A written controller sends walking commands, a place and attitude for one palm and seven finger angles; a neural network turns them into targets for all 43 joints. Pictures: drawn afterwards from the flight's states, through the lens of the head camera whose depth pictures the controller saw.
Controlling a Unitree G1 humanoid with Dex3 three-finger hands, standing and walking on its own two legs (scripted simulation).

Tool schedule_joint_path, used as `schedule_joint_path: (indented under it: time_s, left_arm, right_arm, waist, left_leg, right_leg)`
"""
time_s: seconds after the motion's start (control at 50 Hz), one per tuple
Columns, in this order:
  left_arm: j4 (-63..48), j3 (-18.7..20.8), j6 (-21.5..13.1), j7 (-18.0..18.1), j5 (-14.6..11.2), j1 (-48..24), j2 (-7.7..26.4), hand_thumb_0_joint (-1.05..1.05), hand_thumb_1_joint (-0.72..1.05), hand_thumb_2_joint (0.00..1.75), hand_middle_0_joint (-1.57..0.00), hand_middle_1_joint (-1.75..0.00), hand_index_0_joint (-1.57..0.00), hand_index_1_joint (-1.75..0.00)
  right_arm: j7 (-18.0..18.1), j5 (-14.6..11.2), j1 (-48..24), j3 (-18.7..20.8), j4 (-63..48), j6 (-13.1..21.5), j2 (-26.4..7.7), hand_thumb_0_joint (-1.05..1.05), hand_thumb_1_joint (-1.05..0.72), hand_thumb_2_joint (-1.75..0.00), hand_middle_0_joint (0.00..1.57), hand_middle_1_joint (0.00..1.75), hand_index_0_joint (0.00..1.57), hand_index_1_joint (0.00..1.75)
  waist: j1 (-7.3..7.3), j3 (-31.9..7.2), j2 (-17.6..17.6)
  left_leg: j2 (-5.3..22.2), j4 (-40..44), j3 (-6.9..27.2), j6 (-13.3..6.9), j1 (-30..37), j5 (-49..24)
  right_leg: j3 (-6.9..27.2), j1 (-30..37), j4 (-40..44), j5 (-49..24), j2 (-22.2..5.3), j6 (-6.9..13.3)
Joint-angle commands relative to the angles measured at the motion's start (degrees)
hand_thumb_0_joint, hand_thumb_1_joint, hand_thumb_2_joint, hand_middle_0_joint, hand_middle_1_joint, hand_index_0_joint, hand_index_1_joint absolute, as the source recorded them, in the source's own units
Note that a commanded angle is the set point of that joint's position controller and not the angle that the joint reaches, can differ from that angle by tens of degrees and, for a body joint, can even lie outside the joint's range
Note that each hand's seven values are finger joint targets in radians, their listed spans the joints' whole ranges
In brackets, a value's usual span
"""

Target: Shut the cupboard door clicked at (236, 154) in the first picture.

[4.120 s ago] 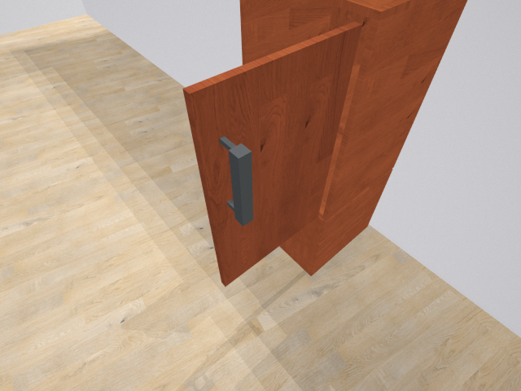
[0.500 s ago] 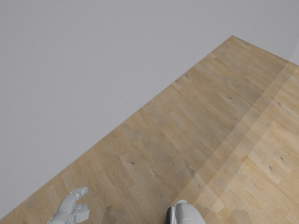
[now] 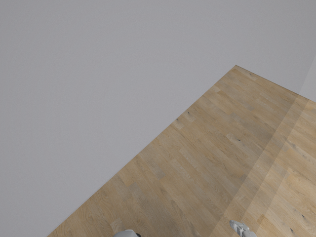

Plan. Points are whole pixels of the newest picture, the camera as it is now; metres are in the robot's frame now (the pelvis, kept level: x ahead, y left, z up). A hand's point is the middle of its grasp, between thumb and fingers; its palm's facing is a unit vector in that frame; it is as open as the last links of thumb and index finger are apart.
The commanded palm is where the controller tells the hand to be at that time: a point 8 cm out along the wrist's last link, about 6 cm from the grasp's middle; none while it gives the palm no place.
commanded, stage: turn to face it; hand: left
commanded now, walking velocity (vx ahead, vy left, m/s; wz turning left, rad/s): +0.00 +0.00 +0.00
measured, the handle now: out of the picture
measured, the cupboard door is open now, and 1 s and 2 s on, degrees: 89 89 89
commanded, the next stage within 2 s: none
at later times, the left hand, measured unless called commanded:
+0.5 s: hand (108, 201) +0.23 +0.18 -0.16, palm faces +0.19 -0.96 -0.20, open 7.3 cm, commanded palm none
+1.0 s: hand (106, 193) +0.25 +0.18 -0.14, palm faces +0.47 -0.83 -0.31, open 7.4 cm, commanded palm none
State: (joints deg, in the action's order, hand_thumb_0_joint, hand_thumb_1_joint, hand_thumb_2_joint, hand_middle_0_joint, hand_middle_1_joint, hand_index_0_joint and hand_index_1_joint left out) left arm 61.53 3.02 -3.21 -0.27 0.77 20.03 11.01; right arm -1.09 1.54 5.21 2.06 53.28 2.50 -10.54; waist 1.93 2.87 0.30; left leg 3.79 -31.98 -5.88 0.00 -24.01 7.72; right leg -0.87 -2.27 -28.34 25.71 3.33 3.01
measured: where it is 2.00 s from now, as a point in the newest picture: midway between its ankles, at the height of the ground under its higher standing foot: (171, 216)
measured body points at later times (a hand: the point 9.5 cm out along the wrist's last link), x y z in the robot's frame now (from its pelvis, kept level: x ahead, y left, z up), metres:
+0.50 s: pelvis +0.17 -0.01 +0.01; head +0.21 +0.00 +0.45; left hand +0.22 +0.23 -0.14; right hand +0.22 -0.26 -0.14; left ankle +0.14 +0.10 -0.69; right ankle +0.14 -0.14 -0.72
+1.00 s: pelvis +0.25 -0.04 +0.00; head +0.32 -0.05 +0.45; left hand +0.23 +0.23 -0.12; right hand +0.45 -0.24 -0.16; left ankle +0.17 +0.07 -0.67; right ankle +0.30 -0.14 -0.72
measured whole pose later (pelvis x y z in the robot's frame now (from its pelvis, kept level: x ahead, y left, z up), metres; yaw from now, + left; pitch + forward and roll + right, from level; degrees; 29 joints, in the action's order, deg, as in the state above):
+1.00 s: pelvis +0.25 -0.04 +0.00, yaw +30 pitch +2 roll +1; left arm 50.0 2.3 0.1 1.2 1.4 8.7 10.9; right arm -1.1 0.9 8.8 5.6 53.2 -4.6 -14.9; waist -0.9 4.9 3.2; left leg -0.6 -58.2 2.3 2.2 -27.4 28.1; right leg -5.9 -18.1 -36.1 19.9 -3.7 1.0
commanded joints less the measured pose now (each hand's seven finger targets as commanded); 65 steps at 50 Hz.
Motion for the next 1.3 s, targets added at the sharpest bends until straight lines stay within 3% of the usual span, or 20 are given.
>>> schedule_joint_path:
  time_s: [0.0, 0.06, 0.12, 0.22, 0.28, 0.32, 0.4, 0.5, 0.52, 0.54, 0.56, 0.68, 0.84, 0.86, 0.9, 1.0, 1.18, 1.24, 1.26, 1.28]
  left_arm:
    - [-6.23, 0.85, -1.62, 0.22, -0.17, -2.58, 5.11, 0.0, 0.9, 0.9, -0.2, -0.3, -0.2, -0.3]
    - [-5.24, 0.6, -0.43, -0.29, 0.1, -5.62, 2.69, 0.0, 0.9, 0.9, -0.2, -0.3, -0.2, -0.3]
    - [-4.08, -0.45, 0.95, -0.39, 0.21, -3.2, -0.77, 0.0, 0.9, 0.9, -0.2, -0.3, -0.2, -0.3]
    - [-3.83, 0.5, 1.32, 0.29, 0.38, -1.98, 1.82, 0.0, 0.9, 0.9, -0.2, -0.3, -0.2, -0.3]
    - [-4.41, 2.5, 1.22, 1.21, 0.87, -0.08, 12.45, 0.0, 0.9, 0.9, -0.2, -0.3, -0.2, -0.3]
    - [-4.6, 2.52, 0.94, 2.02, 0.69, -0.36, 11.31, 0.0, 0.9, 0.9, -0.2, -0.3, -0.2, -0.3]
    - [-7.29, 1.98, 1.8, 2.44, 0.81, -6.6, 9.57, 0.0, 0.9, 0.9, -0.2, -0.3, -0.2, -0.3]
    - [-8.95, 2.62, 2.02, 1.93, 0.3, -8.97, 11.04, 0.0, 0.9, 0.9, -0.2, -0.3, -0.2, -0.3]
    - [-9.83, 2.59, 2.2, 1.75, -0.05, -9.37, 10.44, 0.0, 0.9, 0.9, -0.2, -0.3, -0.2, -0.3]
    - [-12.01, 2.04, 2.64, 1.33, -0.74, -8.62, 7.1, 0.0, 0.9, 0.9, -0.2, -0.3, -0.2, -0.3]
    - [-14.55, 1.07, 3.13, 1.66, -0.31, -12.27, 5.79, 0.0, 0.9, 0.9, -0.2, -0.3, -0.2, -0.3]
    - [-12.2, 1.73, 4.18, 1.01, -0.02, -12.32, 4.85, 0.0, 0.9, 0.9, -0.2, -0.3, -0.2, -0.3]
    - [-13.15, 1.69, 3.65, 1.07, -0.16, -7.78, 5.26, 0.0, 0.9, 0.9, -0.2, -0.3, -0.2, -0.3]
    - [-12.82, 2.1, 3.09, 1.24, 0.04, -5.07, 6.87, 0.0, 0.9, 0.9, -0.2, -0.3, -0.2, -0.3]
    - [-13.26, 3.51, 2.32, 2.11, 1.25, -2.34, 16.03, 0.0, 0.9, 0.9, -0.2, -0.3, -0.2, -0.3]
    - [-14.7, 1.19, 2.05, 2.52, 0.51, -9.38, 8.26, 0.0, 0.9, 0.9, -0.2, -0.3, -0.2, -0.3]
    - [-11.58, 2.72, 2.05, 2.3, 0.92, -2.18, 11.56, 0.0, 0.9, 0.9, -0.2, -0.3, -0.2, -0.3]
    - [-11.55, 3.25, 2.02, 1.84, 0.53, -3.98, 12.62, 0.0, 0.9, 0.9, -0.2, -0.3, -0.2, -0.3]
    - [-11.85, 3.17, 2.07, 1.63, 0.17, -5.36, 12.38, 0.0, 0.9, 0.9, -0.2, -0.3, -0.2, -0.3]
    - [-13.96, 2.74, 2.39, 1.12, -0.37, -5.78, 9.43, 0.0, 0.9, 0.9, -0.2, -0.3, -0.2, -0.3]
  right_arm:
    - [2.15, 0.65, 23.72, 2.94, 3.57, 0.6, -14.57, 0.0, -0.9, -0.9, 0.2, 0.3, 0.2, 0.3]
    - [2.71, 0.23, 13.86, 0.93, 2.17, 1.22, -7.46, 0.0, -0.9, -0.9, 0.2, 0.3, 0.2, 0.3]
    - [2.85, 0.06, 11.32, 0.41, 3.41, 1.5, -6.86, 0.0, -0.9, -0.9, 0.2, 0.3, 0.2, 0.3]
    - [2.38, -0.55, 8.66, 1.89, 3.36, -0.9, -8.37, 0.0, -0.9, -0.9, 0.2, 0.3, 0.2, 0.3]
    - [1.17, -0.71, 9.44, 1.44, 1.85, -2.33, -4.4, 0.0, -0.9, -0.9, 0.2, 0.3, 0.2, 0.3]
    - [1.57, -0.74, 5.75, 1.79, 0.86, -2.82, -4.81, 0.0, -0.9, -0.9, 0.2, 0.3, 0.2, 0.3]
    - [0.44, -1.05, 6.56, 1.35, 0.83, -4.02, -2.72, 0.0, -0.9, -0.9, 0.2, 0.3, 0.2, 0.3]
    - [-0.42, -0.53, 9.98, 1.75, -0.27, -4.1, -4.41, 0.0, -0.9, -0.9, 0.2, 0.3, 0.2, 0.3]
    - [-0.39, -0.16, 14.54, 2.59, 0.27, -3.74, -7.21, 0.0, -0.9, -0.9, 0.2, 0.3, 0.2, 0.3]
    - [-0.03, 0.53, 18.5, 4.14, -0.04, -3.14, -13.77, 0.0, -0.9, -0.9, 0.2, 0.3, 0.2, 0.3]
    - [0.53, -0.03, 21.81, 5.01, 0.3, -3.48, -17.44, 0.0, -0.9, -0.9, 0.2, 0.3, 0.2, 0.3]
    - [2.18, 0.08, 9.0, 3.75, -2.51, -2.44, -12.51, 0.0, -0.9, -0.9, 0.2, 0.3, 0.2, 0.3]
    - [1.27, -0.02, 3.12, 5.15, -4.86, -4.22, -14.07, 0.0, -0.9, -0.9, 0.2, 0.3, 0.2, 0.3]
    - [1.02, -0.36, 1.9, 5.13, -5.44, -4.37, -13.24, 0.0, -0.9, -0.9, 0.2, 0.3, 0.2, 0.3]
    - [0.31, -0.95, 1.33, 4.3, -7.86, -4.53, -7.55, 0.0, -0.9, -0.9, 0.2, 0.3, 0.2, 0.3]
    - [-0.51, -0.63, 1.61, 3.64, -4.67, -5.97, -6.83, 0.0, -0.9, -0.9, 0.2, 0.3, 0.2, 0.3]
    - [-0.92, -1.03, -3.6, 2.01, -6.25, -5.35, -4.96, 0.0, -0.9, -0.9, 0.2, 0.3, 0.2, 0.3]
    - [-0.63, -0.73, 1.11, 2.45, -5.71, -4.79, -6.57, 0.0, -0.9, -0.9, 0.2, 0.3, 0.2, 0.3]
    - [-0.63, -0.44, 5.53, 3.1, -4.76, -4.44, -8.8, 0.0, -0.9, -0.9, 0.2, 0.3, 0.2, 0.3]
    - [-0.26, 0.18, 9.5, 4.86, -4.15, -3.91, -15.39, 0.0, -0.9, -0.9, 0.2, 0.3, 0.2, 0.3]
  waist:
    - [-9.72, -13.91, 11.98]
    - [-4.35, -1.15, 6.12]
    - [-1.76, -5.14, 7.83]
    - [0.15, -5.0, 5.73]
    - [1.39, -5.76, -11.91]
    - [2.85, -4.11, -17.77]
    - [-0.68, -2.9, -11.19]
    - [-3.6, -3.83, -8.12]
    - [-6.19, -6.88, -1.55]
    - [-7.68, -10.75, 16.04]
    - [-9.5, -13.24, 17.22]
    - [-3.5, -7.93, 8.79]
    - [-1.37, -6.41, 9.22]
    - [0.11, -6.7, 5.75]
    - [2.12, -6.44, -20.09]
    - [-2.71, -3.81, -11.68]
    - [1.02, -5.09, -11.65]
    - [-2.13, -7.42, -9.64]
    - [-4.8, -9.92, -5.59]
    - [-7.05, -12.57, 10.64]
  left_leg:
    - [25.64, 11.77, 28.76, -13.04, 33.45, -13.47]
    - [19.06, 15.63, 18.45, -10.59, 15.26, -16.05]
    - [12.2, 12.75, 6.56, -8.1, 11.26, -28.68]
    - [7.21, 7.86, 8.68, -4.61, 4.45, -9.61]
    - [-3.84, -9.61, -0.76, 2.15, -6.19, 20.87]
    - [-0.95, -28.69, 3.26, 2.57, -11.76, 28.04]
    - [0.4, -22.52, 0.91, 3.06, -6.9, 21.76]
    - [-2.8, -1.95, -4.72, 1.89, 5.18, 6.3]
    - [-1.33, 3.26, -1.99, 0.71, 14.43, -5.74]
    - [13.24, 5.98, 19.32, -7.15, 23.74, -27.91]
    - [21.67, 8.78, 28.69, -12.78, 24.0, -35.46]
    - [12.02, 9.14, 15.89, -8.68, 15.95, -23.68]
    - [7.87, 6.0, 18.25, -6.78, 6.6, -12.97]
    - [5.35, 2.89, 16.9, -4.43, 2.56, -7.09]
    - [-7.54, -24.3, 5.0, 2.55, -11.61, 28.91]
    - [-1.57, -37.99, 5.81, 3.85, -9.68, 16.63]
    - [-2.43, -11.27, -1.25, 2.56, -2.43, 17.55]
    - [-3.95, 0.32, -2.99, 1.0, 7.73, 9.86]
    - [-1.86, 6.65, -0.84, -0.12, 17.58, -0.07]
    - [12.63, 7.56, 18.02, -7.52, 29.92, -21.14]
  right_leg:
    - [1.58, -30.9, -45.83, 7.93, -2.14, -0.25]
    - [3.1, -32.22, -45.02, -2.08, -8.53, -2.63]
    - [-0.74, -19.64, -23.04, -2.72, -8.58, -4.07]
    - [-5.77, -6.31, -2.3, -17.14, -5.96, -5.37]
    - [11.68, 1.13, 7.42, -24.1, -27.65, 2.49]
    - [12.86, 2.72, 7.09, -45.23, -30.81, 7.68]
    - [-4.55, -1.41, 3.53, -47.58, -25.59, 2.97]
    - [-11.86, -4.85, -5.89, -43.4, -22.74, -1.4]
    - [-12.6, -10.11, -14.69, -36.7, -21.59, -3.42]
    - [-13.52, -24.11, -29.03, -7.03, -13.26, -7.77]
    - [-5.99, -28.38, -39.85, 15.24, -9.2, -7.58]
    - [0.91, -30.37, -36.83, -0.73, -9.39, -7.81]
    - [-3.32, -12.26, -6.86, -8.05, -4.03, -6.93]
    - [-2.71, -5.93, 0.87, -13.86, -5.28, -6.55]
    - [22.52, -0.95, 13.19, -22.67, -31.65, 3.49]
    - [0.84, -5.64, 6.48, -40.74, -21.77, 2.53]
    - [-5.8, 3.08, 1.36, -51.94, -25.01, 2.91]
    - [-9.44, -0.79, -5.97, -51.11, -24.57, 0.3]
    - [-11.22, -6.88, -14.48, -44.39, -23.38, -2.04]
    - [-12.94, -24.1, -27.68, -13.28, -15.81, -6.59]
